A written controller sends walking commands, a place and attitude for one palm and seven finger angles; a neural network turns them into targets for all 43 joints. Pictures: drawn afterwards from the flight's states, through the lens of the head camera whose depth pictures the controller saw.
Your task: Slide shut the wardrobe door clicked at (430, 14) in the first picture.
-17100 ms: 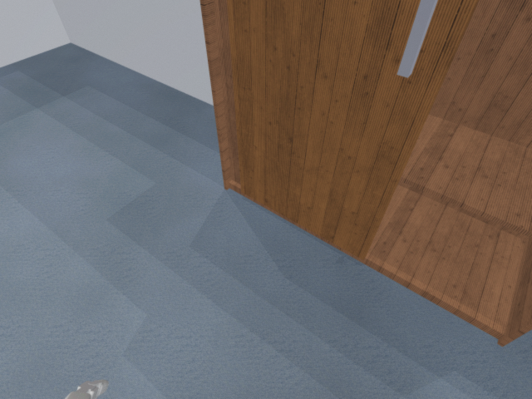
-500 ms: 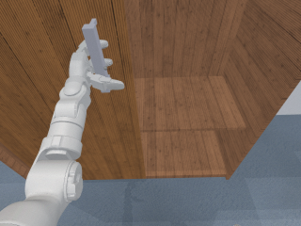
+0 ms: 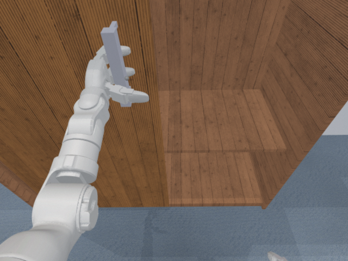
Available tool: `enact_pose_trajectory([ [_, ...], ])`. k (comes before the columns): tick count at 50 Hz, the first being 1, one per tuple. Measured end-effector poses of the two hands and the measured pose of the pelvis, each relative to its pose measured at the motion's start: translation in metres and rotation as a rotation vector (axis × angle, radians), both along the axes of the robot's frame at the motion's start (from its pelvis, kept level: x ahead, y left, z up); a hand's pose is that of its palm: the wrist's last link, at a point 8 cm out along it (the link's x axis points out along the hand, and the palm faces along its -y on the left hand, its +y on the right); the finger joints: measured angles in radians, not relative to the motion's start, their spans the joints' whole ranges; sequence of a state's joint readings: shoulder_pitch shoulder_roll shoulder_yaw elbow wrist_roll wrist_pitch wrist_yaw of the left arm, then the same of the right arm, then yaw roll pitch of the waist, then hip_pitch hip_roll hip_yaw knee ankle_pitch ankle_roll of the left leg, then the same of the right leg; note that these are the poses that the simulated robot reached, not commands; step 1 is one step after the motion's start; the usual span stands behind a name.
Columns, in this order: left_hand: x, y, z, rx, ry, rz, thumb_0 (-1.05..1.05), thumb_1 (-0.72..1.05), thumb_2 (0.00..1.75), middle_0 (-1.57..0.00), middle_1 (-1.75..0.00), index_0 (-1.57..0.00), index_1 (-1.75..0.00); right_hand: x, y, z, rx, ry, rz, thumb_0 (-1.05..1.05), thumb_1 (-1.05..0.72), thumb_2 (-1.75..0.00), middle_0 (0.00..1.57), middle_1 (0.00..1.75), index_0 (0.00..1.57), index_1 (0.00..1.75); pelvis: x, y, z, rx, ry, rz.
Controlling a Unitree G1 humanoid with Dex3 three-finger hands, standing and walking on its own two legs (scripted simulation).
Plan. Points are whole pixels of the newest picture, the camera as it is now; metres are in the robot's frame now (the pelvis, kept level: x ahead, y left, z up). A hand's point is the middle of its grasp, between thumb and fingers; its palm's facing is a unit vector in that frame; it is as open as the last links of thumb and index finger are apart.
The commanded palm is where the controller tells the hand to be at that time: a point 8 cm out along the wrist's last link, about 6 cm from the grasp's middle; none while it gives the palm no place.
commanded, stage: grip the handle and tug to test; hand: left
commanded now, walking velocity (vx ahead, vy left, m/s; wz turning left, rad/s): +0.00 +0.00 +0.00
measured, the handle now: (120, 66) +0.51 +0.14 +0.21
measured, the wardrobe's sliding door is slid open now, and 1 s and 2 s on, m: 0.55 0.55 0.55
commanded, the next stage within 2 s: tug the door sideways, standing still in 1.32 s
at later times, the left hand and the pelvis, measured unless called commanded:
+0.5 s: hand (126, 78) +0.46 +0.11 +0.21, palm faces +0.05 -1.00 -0.01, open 7.1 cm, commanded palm +0.43 +0.16 +0.21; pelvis +0.00 +0.00 +0.00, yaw +0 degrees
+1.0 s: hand (126, 77) +0.46 +0.11 +0.21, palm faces +0.05 -1.00 +0.00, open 6.0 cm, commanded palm +0.42 +0.16 +0.21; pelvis +0.01 +0.00 +0.00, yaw +1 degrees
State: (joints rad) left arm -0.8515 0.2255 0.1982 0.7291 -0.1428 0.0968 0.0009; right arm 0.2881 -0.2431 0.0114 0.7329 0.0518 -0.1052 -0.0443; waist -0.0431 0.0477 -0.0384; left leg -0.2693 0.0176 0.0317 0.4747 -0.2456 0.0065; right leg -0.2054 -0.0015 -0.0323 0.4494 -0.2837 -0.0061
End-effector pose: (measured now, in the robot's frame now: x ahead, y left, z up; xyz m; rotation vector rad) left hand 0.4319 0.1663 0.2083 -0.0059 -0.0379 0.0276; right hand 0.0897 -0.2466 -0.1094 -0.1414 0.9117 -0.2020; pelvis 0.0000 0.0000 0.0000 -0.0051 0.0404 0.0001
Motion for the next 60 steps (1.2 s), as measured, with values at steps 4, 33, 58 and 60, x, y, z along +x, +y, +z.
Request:
enact_pose_trajectory([
  [4, 0.001, 0.0, 0.0, 0.001, 0.002, 0.0, -0.01, -0.39, 0.34, -0.31, -1.21, -0.3, -1.21, -0.002, 0.001, -0.001, -0.001, 0.009, 0.002, 0.01, -0.91, -0.9, 0.2, 0.3, 0.2, 0.29, 0.0, 0.0, 0.0, -0.001, 0.001, 0.001],
  [33, 0.0, 0.0, 0.0, 0.01, -0.002, 0.022, 0.01, 0.67, 0.8, -0.37, -1.38, -0.34, -1.38, 0.012, -0.001, 0.0, 0.007, 0.002, 0.007, 0.01, -0.91, -0.9, 0.2, 0.3, 0.2, 0.29, 0.009, -0.001, 0.001, 0.001, -0.001, 0.003],
  [58, 0.0, 0.0, 0.0, 0.008, 0.0, 0.015, 0.01, 0.69, 0.77, -0.36, -1.4, -0.33, -1.4, 0.026, -0.001, 0.004, 0.018, -0.03, 0.002, 0.01, -0.91, -0.9, 0.2, 0.3, 0.2, 0.29, 0.015, -0.003, 0.001, 0.004, -0.004, -0.006],
  [60, 0.0, 0.0, 0.0, 0.007, -0.003, 0.012, 0.01, 0.69, 0.76, -0.35, -1.4, -0.32, -1.4, 0.027, -0.002, 0.004, 0.018, -0.032, -0.004, 0.01, -0.91, -0.9, 0.2, 0.3, 0.2, 0.29, 0.016, -0.003, 0.002, 0.004, -0.006, -0.009],
])
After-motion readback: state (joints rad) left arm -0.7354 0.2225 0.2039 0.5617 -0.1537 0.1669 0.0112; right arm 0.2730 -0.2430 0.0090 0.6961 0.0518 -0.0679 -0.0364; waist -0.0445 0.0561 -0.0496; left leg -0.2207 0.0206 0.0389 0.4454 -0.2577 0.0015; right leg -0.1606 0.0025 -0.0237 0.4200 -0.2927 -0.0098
